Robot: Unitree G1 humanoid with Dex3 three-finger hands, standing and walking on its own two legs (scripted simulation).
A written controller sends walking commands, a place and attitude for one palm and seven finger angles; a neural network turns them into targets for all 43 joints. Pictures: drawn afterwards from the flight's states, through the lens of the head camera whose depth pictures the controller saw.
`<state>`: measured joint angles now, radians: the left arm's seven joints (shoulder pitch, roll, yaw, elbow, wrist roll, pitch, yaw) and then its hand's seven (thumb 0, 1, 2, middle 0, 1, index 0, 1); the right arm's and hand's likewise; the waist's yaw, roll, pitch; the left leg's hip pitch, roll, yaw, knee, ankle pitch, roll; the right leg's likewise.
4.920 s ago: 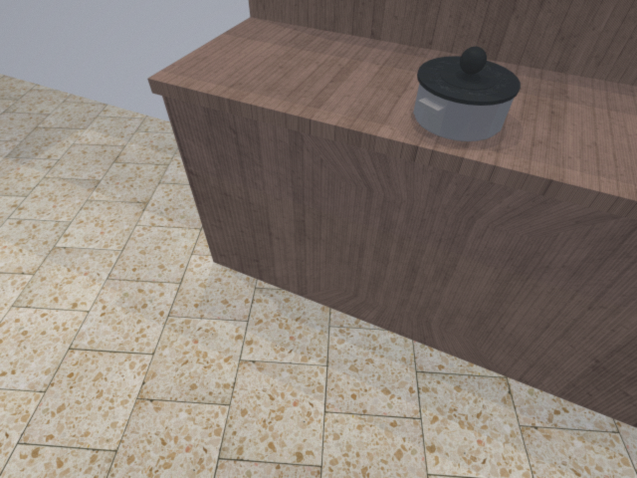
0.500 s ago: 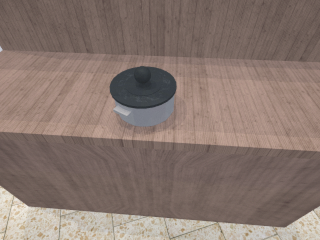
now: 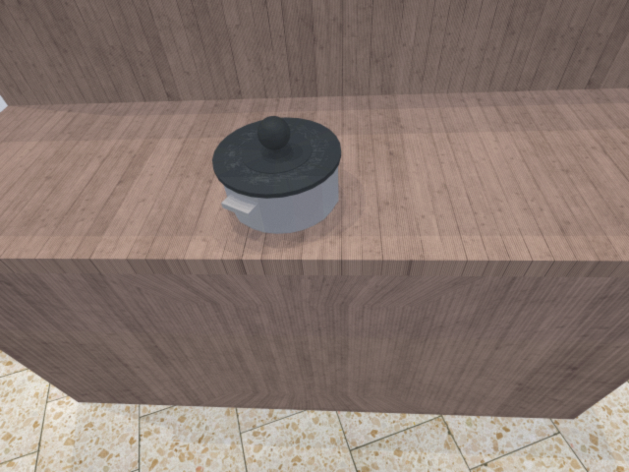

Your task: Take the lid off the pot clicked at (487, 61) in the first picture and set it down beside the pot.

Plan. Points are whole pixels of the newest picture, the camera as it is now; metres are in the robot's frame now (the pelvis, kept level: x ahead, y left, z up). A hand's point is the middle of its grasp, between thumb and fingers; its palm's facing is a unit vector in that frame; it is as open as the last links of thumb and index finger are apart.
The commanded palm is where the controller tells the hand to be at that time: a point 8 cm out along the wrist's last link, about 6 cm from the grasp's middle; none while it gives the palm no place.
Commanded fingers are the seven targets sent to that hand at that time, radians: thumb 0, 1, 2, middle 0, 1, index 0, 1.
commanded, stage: look again from close up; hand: left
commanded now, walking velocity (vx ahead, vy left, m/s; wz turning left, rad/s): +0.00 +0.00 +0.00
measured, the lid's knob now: (273, 133) +0.56 +0.09 +0.15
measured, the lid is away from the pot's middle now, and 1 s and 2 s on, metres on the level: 0.00 0.00 0.00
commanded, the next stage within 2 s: shuffle to correct the standing spot in 0.70 s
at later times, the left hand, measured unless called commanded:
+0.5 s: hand out of the picture -0.02 +0.19 -0.17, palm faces +0.02 -0.97 -0.23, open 7.4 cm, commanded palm none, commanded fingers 0.00 0.90 0.90 -0.20 -0.30 -0.20 -0.30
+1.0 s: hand out of the picture -0.04 +0.18 -0.17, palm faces +0.04 -0.98 -0.20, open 7.3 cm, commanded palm none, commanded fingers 0.00 0.90 0.90 -0.20 -0.30 -0.20 -0.30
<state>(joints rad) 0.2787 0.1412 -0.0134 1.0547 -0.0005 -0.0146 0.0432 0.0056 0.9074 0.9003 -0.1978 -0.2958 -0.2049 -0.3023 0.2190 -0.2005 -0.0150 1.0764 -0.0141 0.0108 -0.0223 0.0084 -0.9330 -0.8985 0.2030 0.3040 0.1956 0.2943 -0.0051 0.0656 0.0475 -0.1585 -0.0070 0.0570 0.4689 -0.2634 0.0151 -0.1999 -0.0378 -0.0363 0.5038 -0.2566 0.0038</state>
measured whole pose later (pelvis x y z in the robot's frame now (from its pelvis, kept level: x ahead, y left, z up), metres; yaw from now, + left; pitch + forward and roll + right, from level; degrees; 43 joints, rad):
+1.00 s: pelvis -0.02 +0.01 +0.00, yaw +0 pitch -1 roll +0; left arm 0.35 0.13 0.01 1.07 0.02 0.00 0.03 0.00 0.91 0.90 -0.20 -0.30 -0.20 -0.30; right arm 0.31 -0.12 -0.02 1.10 -0.02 0.01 -0.02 0.00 -0.92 -0.90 0.20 0.30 0.20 0.29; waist 0.00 0.02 0.02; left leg -0.23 -0.02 0.06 0.48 -0.24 0.03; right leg -0.27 -0.04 -0.02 0.52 -0.27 0.00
